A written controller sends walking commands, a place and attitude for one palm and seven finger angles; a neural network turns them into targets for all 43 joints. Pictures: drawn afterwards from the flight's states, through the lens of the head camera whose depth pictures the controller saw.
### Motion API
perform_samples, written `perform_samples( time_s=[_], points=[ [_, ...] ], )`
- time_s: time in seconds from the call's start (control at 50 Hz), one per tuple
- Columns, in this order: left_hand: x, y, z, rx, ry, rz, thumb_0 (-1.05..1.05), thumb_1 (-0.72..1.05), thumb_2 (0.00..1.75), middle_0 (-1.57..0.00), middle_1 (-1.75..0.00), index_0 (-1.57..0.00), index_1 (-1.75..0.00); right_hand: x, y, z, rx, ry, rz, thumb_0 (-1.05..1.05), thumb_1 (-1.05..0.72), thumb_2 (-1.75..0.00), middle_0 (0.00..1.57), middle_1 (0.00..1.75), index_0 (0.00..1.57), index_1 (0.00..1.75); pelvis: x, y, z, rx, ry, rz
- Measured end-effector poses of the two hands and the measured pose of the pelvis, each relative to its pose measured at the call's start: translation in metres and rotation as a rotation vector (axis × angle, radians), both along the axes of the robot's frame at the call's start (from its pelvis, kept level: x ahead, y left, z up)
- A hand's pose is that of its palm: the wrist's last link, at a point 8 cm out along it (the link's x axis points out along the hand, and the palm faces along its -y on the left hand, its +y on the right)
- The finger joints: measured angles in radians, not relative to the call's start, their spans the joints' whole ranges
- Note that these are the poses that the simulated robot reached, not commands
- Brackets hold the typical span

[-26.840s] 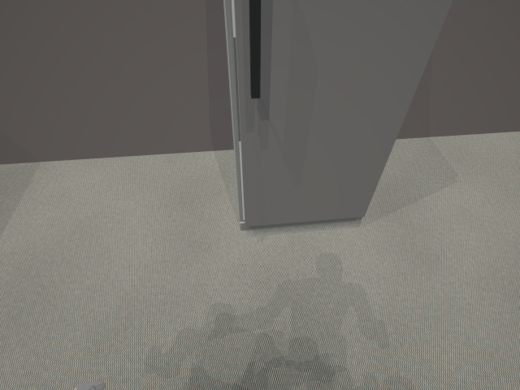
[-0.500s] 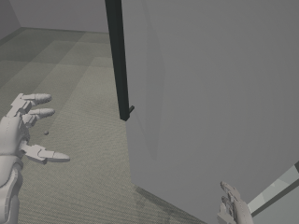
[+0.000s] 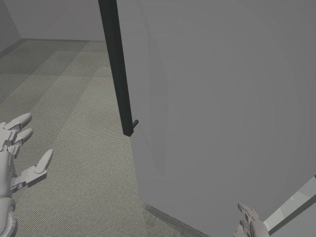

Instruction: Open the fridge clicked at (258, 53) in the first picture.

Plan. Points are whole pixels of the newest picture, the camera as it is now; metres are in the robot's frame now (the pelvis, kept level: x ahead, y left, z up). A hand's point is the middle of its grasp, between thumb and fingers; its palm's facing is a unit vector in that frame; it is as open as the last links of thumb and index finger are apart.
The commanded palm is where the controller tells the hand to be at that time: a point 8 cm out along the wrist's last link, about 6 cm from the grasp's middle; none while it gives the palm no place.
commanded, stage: draw the hand back to the body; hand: left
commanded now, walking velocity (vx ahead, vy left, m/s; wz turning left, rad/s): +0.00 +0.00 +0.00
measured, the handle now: (123, 62) +0.45 +0.15 +0.25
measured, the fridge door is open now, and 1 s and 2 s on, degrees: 68 68 68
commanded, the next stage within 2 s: step back with the hand held close in 0.44 s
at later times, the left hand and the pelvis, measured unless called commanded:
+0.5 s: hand (40, 173) +0.18 +0.25 +0.16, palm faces +0.48 -0.80 -0.37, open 7.4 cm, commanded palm +0.13 +0.29 +0.17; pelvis +0.00 -0.02 +0.00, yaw +1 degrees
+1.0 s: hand (24, 181) +0.16 +0.28 +0.15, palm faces +0.39 -0.79 -0.47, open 7.4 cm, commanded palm +0.10 +0.31 +0.17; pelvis -0.05 +0.01 -0.01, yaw -1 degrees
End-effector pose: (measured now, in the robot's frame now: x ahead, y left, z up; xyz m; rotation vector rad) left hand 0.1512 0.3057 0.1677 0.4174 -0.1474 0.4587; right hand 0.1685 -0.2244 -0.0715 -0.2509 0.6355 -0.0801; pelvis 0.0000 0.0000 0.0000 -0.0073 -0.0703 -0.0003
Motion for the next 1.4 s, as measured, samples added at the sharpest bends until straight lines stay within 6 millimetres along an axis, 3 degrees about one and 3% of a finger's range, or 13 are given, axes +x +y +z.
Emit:
perform_samples(
  time_s=[0.16,0.28,0.64,0.84,1.04,1.2,1.4],
  points=[
    [-0.016,-0.007,0.001,0.019,0.016,0.022,0.01,0.74,0.83,-0.21,-0.39,-0.22,-0.39,0.008,-0.006,0.002,-0.004,-0.019,0.006,0.02,-0.90,-0.90,0.20,0.30,0.21,0.30,0.001,-0.007,0.000,-0.001,-0.002,0.006],
    [-0.019,-0.009,0.002,0.011,0.006,0.047,0.02,0.84,0.87,-0.21,-0.33,-0.21,-0.33,0.012,-0.003,0.001,0.007,-0.025,0.025,0.02,-0.90,-0.90,0.20,0.30,0.21,0.30,-0.001,-0.012,0.000,0.001,-0.006,0.013],
    [-0.013,-0.015,0.008,0.039,-0.030,0.021,0.02,0.89,0.90,-0.21,-0.30,-0.21,-0.30,0.004,-0.010,-0.001,0.004,-0.006,0.016,0.02,-0.90,-0.90,0.20,0.30,0.21,0.30,-0.006,-0.016,-0.001,-0.008,0.009,0.006],
    [-0.003,-0.011,0.000,0.104,0.005,-0.101,0.02,0.89,0.90,-0.21,-0.30,-0.21,-0.30,-0.026,-0.012,0.003,-0.027,0.059,-0.093,0.02,-0.90,-0.90,0.20,0.30,0.21,0.30,-0.022,0.003,-0.003,0.001,0.061,-0.020],
    [-0.042,0.010,0.005,0.162,-0.050,-0.087,0.02,0.89,0.90,-0.21,-0.30,-0.21,-0.30,-0.060,0.008,0.001,-0.037,0.064,-0.076,0.02,-0.90,-0.90,0.20,0.30,0.21,0.30,-0.053,0.013,-0.010,-0.005,0.057,-0.010],
    [-0.079,0.015,0.000,0.147,-0.118,-0.031,0.02,0.89,0.90,-0.21,-0.30,-0.21,-0.30,-0.084,0.018,-0.008,-0.029,0.046,-0.026,0.02,-0.90,-0.90,0.20,0.30,0.21,0.30,-0.080,0.014,-0.018,-0.020,0.044,0.006],
    [-0.102,0.018,0.006,0.198,-0.186,-0.070,0.02,0.89,0.90,-0.21,-0.30,-0.21,-0.30,-0.116,0.016,-0.007,-0.062,0.042,-0.028,0.02,-0.90,-0.90,0.20,0.30,0.21,0.30,-0.105,0.017,-0.022,-0.041,0.038,0.053]
  ],
)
